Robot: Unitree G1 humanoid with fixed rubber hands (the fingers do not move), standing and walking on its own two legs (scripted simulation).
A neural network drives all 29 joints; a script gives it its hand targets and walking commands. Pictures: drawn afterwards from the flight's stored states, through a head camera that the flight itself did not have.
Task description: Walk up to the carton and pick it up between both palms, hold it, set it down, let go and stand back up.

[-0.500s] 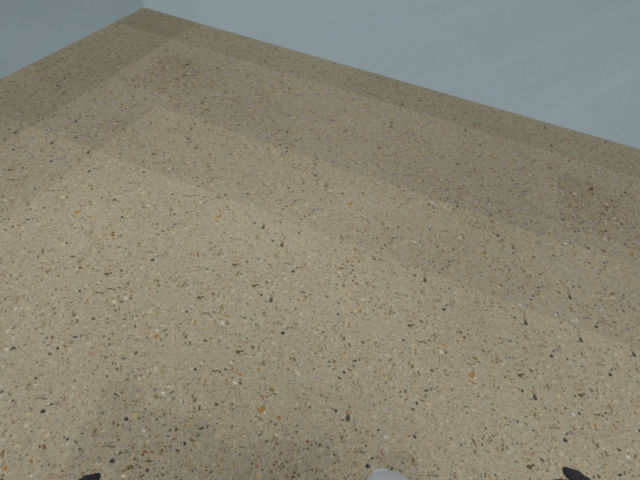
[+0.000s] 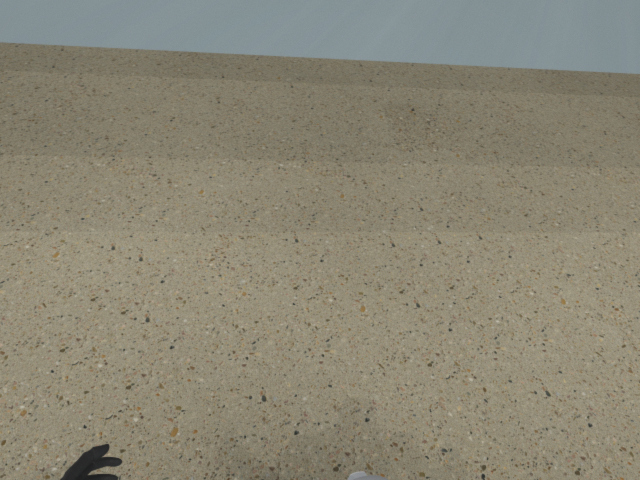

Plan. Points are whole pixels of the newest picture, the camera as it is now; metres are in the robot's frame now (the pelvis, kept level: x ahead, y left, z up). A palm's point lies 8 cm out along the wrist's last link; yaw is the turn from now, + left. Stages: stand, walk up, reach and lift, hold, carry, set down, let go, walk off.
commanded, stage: walk up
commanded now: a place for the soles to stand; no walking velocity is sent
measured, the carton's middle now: out of the picture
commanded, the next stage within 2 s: none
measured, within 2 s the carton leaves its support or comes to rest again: neither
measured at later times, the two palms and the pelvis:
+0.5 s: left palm (246, 361) +0.30 +0.10 -0.08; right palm out of the picture -0.10 -0.46 -0.09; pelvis +0.02 -0.12 +0.00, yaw -26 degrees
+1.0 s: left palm (400, 305) +0.41 -0.14 -0.11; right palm out of the picture -0.16 -0.52 -0.05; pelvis +0.09 -0.26 +0.01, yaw -45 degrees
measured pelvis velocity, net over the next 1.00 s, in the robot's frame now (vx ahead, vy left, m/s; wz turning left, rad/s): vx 0.09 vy -0.26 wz -0.79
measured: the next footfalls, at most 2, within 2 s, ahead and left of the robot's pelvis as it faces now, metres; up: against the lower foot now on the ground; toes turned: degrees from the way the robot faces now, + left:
right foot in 0.38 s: +0.04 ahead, -0.28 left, +0.00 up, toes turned -25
left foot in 0.66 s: +0.19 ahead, -0.12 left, +0.00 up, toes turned -25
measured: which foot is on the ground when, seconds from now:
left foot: down 0.00-0.40, up 0.42-0.64, down 0.66-1.00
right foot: up 0.00-0.36, down 0.38-0.66, up 0.68-1.00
